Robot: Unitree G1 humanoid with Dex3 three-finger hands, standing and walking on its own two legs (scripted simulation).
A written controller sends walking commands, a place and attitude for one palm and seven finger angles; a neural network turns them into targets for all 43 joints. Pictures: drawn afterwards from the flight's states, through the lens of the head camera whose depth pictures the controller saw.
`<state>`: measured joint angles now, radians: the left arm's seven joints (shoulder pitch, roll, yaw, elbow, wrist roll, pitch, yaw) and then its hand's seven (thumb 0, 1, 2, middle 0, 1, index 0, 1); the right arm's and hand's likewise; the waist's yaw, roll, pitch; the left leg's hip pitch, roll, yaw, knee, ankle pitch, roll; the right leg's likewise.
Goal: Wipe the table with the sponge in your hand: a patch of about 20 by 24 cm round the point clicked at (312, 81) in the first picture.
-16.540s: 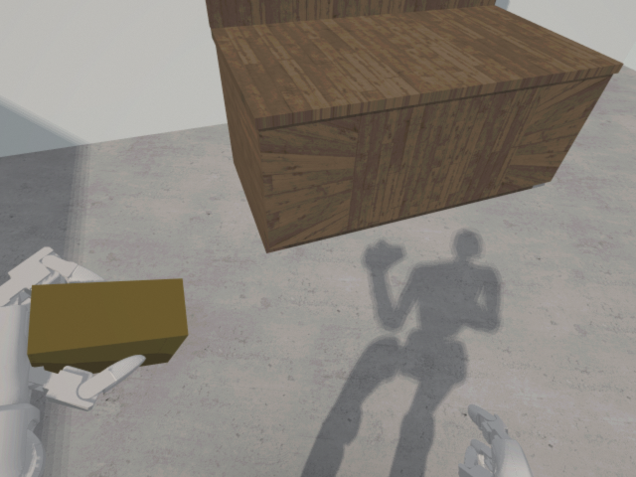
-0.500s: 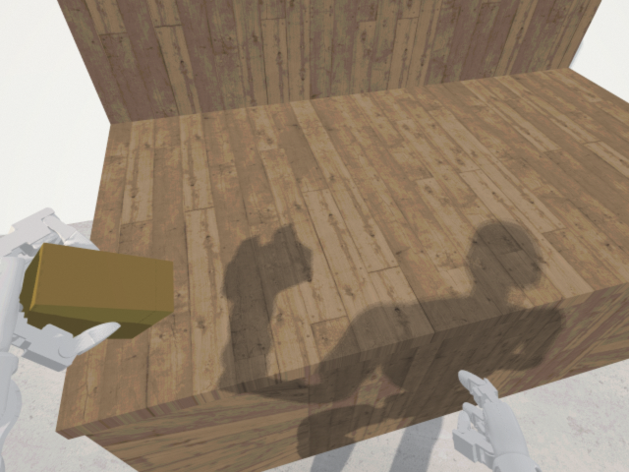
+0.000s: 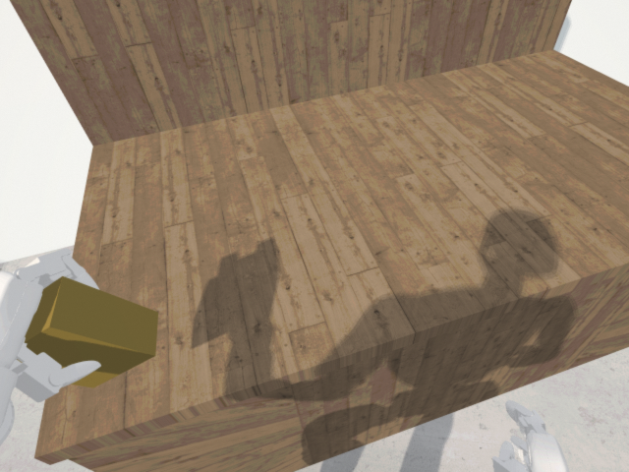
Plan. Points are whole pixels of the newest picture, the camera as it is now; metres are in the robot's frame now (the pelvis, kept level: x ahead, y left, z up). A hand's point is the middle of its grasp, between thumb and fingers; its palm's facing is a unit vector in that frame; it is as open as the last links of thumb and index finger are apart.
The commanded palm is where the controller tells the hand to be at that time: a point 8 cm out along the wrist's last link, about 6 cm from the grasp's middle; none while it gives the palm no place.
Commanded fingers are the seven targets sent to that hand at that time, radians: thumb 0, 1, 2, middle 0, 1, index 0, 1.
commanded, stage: turn the palm down, sponge in hand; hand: left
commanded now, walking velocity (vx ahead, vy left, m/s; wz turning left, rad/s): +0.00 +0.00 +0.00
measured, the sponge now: (95, 341) +0.22 +0.28 +0.10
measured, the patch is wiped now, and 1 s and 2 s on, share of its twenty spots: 0.00 0.00 0.00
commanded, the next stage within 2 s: move the sponge above the wiping area in 1.26 s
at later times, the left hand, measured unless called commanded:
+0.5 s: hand (54, 328) +0.21 +0.31 +0.13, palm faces +0.13 -0.24 -0.96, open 9.8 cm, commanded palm +0.19 +0.32 +0.18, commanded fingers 0.00 0.10 1.30 -1.20 -1.60 -1.20 -1.60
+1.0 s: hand (39, 323) +0.22 +0.34 +0.12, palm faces +0.06 -0.08 -1.00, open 9.8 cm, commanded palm +0.19 +0.33 +0.18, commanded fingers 0.00 0.10 1.30 -1.20 -1.60 -1.20 -1.60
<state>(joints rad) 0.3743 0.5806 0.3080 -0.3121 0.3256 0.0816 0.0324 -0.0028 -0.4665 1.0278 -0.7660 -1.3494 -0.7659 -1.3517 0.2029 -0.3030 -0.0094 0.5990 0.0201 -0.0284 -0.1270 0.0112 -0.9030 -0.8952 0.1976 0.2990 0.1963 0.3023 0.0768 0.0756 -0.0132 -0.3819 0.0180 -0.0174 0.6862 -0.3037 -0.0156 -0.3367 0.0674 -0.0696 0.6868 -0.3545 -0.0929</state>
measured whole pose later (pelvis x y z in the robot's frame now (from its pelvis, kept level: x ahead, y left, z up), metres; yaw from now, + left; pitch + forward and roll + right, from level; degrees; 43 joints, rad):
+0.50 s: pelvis +0.00 +0.04 +0.01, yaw +0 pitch -2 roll +0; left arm 0.26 0.53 0.05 -0.31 0.69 0.29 0.03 0.00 -0.47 1.03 -0.77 -1.35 -0.77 -1.35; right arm 0.05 -0.25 0.06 0.60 0.04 0.02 -0.11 0.01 -0.90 -0.90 0.20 0.30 0.20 0.30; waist 0.11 0.10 -0.01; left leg -0.27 -0.02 0.01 0.54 -0.23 0.02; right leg -0.22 0.03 -0.04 0.54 -0.28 -0.05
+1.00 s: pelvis -0.01 +0.05 +0.02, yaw +0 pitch -4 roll +0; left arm 0.13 0.50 -0.04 -0.18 0.90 0.38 0.00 0.00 -0.47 1.03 -0.77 -1.35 -0.77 -1.35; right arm -0.01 -0.25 0.06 0.68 0.03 0.05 -0.06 0.01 -0.90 -0.90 0.20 0.30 0.20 0.30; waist 0.14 0.11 0.02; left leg -0.19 -0.04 0.02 0.44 -0.18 0.04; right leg -0.16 0.02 -0.03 0.45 -0.22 -0.03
